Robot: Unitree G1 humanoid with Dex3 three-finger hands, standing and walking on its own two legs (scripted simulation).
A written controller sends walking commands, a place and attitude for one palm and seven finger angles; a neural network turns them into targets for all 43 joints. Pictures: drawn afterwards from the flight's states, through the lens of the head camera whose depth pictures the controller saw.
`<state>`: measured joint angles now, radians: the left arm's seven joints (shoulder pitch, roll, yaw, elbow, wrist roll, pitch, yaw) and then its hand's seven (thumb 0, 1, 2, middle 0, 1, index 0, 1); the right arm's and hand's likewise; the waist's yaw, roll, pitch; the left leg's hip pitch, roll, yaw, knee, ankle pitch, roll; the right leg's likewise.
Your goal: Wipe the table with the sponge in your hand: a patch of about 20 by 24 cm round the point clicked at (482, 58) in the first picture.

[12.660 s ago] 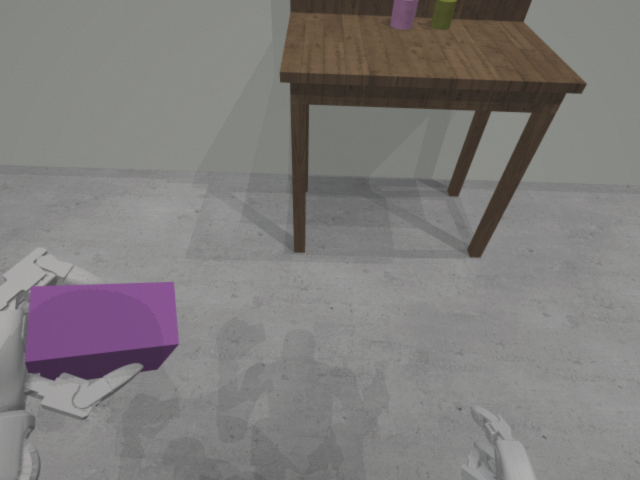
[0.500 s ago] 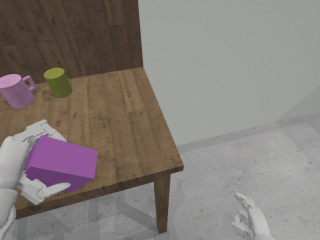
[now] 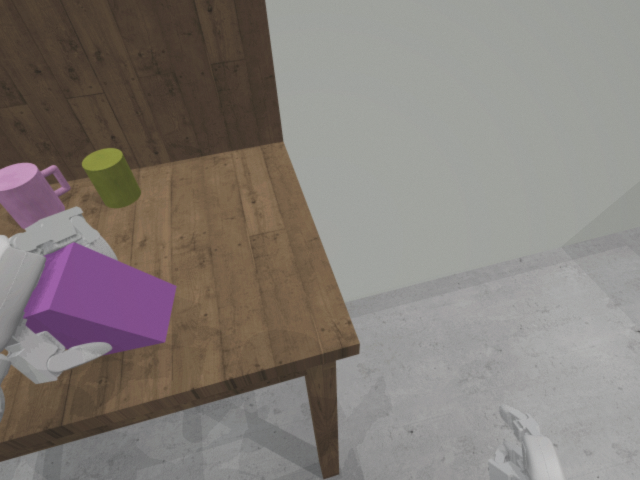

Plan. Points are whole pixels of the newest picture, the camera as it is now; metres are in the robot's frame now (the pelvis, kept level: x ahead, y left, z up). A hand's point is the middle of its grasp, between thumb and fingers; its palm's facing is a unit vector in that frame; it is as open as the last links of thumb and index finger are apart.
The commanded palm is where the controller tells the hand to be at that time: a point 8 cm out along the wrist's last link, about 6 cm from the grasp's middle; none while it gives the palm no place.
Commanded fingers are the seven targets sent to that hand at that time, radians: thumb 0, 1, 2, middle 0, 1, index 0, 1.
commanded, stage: turn the palm down, sponge in hand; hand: left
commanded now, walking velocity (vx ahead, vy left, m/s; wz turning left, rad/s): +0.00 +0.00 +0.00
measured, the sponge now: (104, 311) +0.23 +0.25 +0.16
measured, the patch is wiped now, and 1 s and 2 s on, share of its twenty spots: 0.00 0.00 0.00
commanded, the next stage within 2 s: move the sponge above the wiping area in 1.34 s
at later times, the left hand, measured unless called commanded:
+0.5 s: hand out of the picture +0.22 +0.33 +0.22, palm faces +0.33 -0.20 -0.92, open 10.3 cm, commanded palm +0.17 +0.32 +0.26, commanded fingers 0.00 0.10 1.30 -1.20 -1.60 -1.20 -1.60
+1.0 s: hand out of the picture +0.22 +0.33 +0.22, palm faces +0.25 -0.06 -0.97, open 10.3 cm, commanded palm +0.17 +0.30 +0.27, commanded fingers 0.00 0.10 1.30 -1.20 -1.60 -1.20 -1.60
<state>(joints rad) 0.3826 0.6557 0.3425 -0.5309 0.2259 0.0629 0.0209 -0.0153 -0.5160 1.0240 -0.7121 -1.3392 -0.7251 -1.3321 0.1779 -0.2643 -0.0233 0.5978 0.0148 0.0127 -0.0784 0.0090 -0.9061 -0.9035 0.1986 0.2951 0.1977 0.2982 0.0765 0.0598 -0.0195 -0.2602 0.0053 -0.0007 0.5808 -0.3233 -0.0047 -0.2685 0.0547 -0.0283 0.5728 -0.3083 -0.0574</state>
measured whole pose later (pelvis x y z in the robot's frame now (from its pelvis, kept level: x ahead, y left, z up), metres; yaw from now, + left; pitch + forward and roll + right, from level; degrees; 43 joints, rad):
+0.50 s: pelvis -0.01 +0.04 +0.01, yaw +1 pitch -2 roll -1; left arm 0.15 0.70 0.18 -0.50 0.52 0.41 -0.01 -0.01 -0.52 1.02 -0.72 -1.33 -0.73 -1.32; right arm 0.02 -0.24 0.07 0.60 0.04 0.09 -0.08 0.01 -0.90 -0.90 0.20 0.30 0.20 0.30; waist 0.12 0.10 -0.01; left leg -0.20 -0.04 0.01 0.47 -0.25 0.05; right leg -0.19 0.01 -0.01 0.44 -0.23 0.00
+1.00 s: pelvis -0.02 +0.02 +0.01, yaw +1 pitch -2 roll +0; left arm 0.08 0.67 0.14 -0.40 0.70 0.47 -0.09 -0.01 -0.52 1.03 -0.72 -1.32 -0.73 -1.32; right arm -0.01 -0.28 0.07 0.63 0.06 0.11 -0.06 0.01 -0.90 -0.90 0.20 0.30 0.20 0.30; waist 0.13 0.13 0.01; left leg -0.17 -0.03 0.00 0.41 -0.20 0.03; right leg -0.18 0.02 -0.02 0.41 -0.20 -0.03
